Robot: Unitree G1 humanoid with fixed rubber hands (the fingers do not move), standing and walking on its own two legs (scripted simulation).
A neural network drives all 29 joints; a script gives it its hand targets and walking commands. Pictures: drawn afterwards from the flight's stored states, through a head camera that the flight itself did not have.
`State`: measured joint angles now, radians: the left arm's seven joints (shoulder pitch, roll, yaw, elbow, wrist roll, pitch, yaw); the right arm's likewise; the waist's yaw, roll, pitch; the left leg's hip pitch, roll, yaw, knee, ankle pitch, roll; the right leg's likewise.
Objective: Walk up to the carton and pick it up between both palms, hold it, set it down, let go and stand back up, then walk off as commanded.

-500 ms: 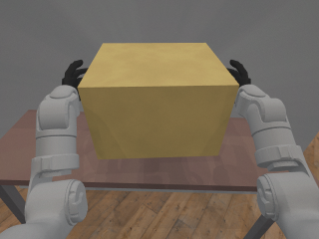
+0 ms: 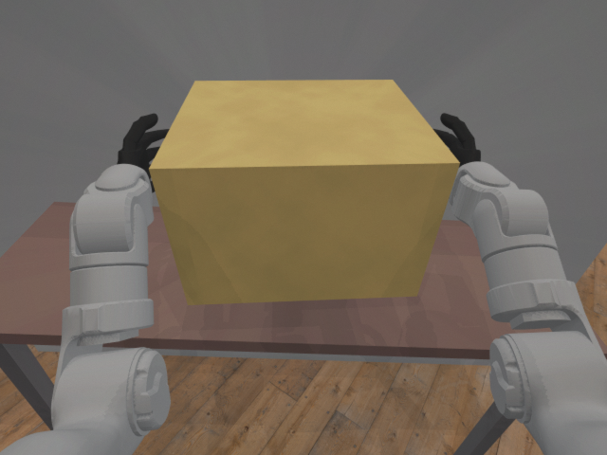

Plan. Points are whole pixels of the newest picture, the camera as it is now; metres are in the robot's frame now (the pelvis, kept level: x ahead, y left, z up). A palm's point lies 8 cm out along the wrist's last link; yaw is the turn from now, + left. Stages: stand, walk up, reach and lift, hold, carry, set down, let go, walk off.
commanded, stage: hold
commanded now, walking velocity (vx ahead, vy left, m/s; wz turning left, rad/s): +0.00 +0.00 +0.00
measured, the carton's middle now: (299, 182) +0.43 +0.00 +0.21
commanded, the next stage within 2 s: none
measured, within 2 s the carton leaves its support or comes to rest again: neither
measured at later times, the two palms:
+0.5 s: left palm (134, 168) +0.37 +0.21 +0.25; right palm (454, 166) +0.38 -0.19 +0.27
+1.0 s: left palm (137, 172) +0.36 +0.20 +0.25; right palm (461, 174) +0.37 -0.20 +0.26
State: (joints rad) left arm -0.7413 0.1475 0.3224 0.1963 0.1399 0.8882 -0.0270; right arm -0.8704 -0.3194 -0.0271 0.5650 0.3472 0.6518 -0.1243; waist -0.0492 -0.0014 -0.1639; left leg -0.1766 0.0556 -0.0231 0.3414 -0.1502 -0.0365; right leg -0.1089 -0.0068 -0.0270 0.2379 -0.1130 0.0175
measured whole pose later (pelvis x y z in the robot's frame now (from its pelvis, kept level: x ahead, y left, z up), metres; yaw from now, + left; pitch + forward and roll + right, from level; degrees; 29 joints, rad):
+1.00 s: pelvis +0.00 +0.00 +0.00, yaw +0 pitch +0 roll -1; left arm -0.76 0.15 0.33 0.24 0.13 0.88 -0.03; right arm -0.88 -0.31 -0.04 0.57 0.33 0.66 -0.12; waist -0.04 0.01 -0.18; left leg -0.18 0.05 -0.02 0.34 -0.15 -0.04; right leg -0.12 -0.01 -0.02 0.25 -0.11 0.02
